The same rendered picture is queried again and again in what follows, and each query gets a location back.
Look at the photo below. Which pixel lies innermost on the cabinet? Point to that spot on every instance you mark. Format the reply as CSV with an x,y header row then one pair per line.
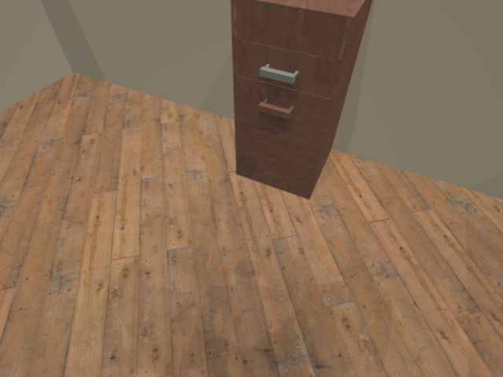
x,y
289,154

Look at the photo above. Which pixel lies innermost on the handle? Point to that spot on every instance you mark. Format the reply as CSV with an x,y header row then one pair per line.
x,y
283,76
275,110

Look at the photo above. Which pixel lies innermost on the drawer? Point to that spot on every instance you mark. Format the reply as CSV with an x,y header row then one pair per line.
x,y
315,73

